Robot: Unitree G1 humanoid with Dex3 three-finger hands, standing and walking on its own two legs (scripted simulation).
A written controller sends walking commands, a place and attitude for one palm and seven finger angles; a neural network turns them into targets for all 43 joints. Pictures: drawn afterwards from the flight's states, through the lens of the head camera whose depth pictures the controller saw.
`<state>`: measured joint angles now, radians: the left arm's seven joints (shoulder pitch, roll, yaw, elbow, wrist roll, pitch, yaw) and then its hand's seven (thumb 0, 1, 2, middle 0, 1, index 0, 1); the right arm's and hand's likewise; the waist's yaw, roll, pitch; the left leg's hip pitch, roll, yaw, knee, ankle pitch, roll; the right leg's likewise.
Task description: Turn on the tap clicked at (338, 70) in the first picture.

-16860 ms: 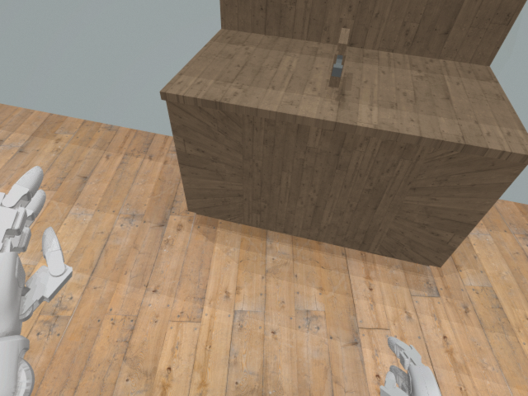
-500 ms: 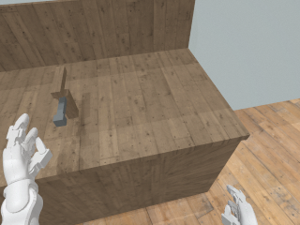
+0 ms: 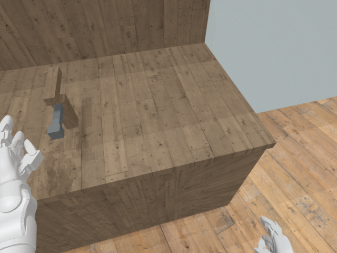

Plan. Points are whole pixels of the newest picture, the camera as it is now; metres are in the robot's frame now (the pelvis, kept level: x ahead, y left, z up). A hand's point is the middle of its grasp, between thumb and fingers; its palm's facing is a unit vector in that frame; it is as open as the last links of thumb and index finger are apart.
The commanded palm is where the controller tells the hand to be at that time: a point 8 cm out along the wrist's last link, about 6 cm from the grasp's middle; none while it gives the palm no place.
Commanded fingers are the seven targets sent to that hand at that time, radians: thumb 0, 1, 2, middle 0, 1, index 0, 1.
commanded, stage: reach beside the lever's end, fingers flat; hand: left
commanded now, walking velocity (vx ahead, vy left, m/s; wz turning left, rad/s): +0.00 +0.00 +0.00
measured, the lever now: (56, 131) +0.37 +0.32 +0.06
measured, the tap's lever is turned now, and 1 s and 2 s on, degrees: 0 0 2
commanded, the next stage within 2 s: push the lever round in 0.84 s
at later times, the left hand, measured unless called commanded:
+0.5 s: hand (35, 143) +0.34 +0.36 +0.06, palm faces +0.56 -0.83 -0.09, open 7.8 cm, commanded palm +0.29 +0.39 +0.06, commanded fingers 0.00 0.90 0.90 -0.15 -0.15 -0.15 -0.15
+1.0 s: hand (41, 144) +0.33 +0.35 +0.06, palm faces +0.55 -0.83 -0.09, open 7.9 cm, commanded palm +0.29 +0.38 +0.05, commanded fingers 0.00 0.90 0.90 -0.15 -0.15 -0.15 -0.15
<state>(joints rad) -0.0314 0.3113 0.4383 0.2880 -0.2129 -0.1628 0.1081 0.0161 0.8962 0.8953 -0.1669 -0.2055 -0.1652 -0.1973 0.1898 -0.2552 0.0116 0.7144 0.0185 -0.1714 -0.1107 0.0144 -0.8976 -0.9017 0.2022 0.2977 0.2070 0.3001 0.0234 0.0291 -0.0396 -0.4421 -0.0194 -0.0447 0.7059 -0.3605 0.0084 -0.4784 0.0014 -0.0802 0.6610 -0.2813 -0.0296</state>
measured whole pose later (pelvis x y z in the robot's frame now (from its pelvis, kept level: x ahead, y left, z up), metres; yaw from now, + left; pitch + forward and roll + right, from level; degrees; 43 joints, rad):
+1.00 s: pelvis +0.01 +0.02 -0.01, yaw -1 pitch +11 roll -2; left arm -0.16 0.35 0.49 0.48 -0.18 -0.27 0.07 0.02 0.90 0.90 -0.15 -0.15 -0.15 -0.15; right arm 0.24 -0.24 0.00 0.69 0.01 -0.08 -0.08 0.01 -0.90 -0.90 0.20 0.30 0.21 0.30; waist -0.01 0.02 -0.08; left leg -0.58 -0.03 -0.03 0.81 -0.41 0.03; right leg -0.60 0.00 -0.07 0.72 -0.31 0.00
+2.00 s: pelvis +0.00 +0.00 -0.01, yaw +0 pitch +10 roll -1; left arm -0.21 0.27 0.44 0.51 -0.15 -0.29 0.23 0.01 0.95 0.92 -0.15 -0.15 -0.15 -0.15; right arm 0.23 -0.26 -0.01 0.71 0.00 -0.06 -0.08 0.01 -0.90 -0.90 0.20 0.30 0.21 0.30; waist -0.01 0.03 -0.08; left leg -0.58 -0.01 -0.05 0.81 -0.40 0.01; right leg -0.61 0.01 -0.09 0.74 -0.31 -0.03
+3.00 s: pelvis +0.00 -0.01 -0.01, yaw +0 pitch +10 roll -1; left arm -0.38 0.11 0.31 0.61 0.03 -0.24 0.70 0.01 0.97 0.93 -0.15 -0.15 -0.15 -0.15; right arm 0.21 -0.23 -0.03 0.76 -0.04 -0.04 -0.04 0.01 -0.90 -0.90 0.20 0.30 0.21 0.30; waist -0.03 0.03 -0.10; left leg -0.58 -0.01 -0.06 0.80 -0.39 -0.01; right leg -0.61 0.01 -0.09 0.75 -0.31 -0.04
